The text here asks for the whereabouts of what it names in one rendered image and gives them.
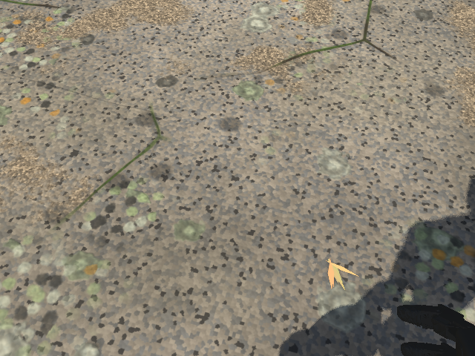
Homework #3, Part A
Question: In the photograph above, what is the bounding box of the robot right hand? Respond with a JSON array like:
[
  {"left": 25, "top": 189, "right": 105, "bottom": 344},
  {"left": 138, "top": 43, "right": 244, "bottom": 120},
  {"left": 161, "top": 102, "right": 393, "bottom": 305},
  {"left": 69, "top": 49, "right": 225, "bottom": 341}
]
[{"left": 397, "top": 304, "right": 475, "bottom": 356}]

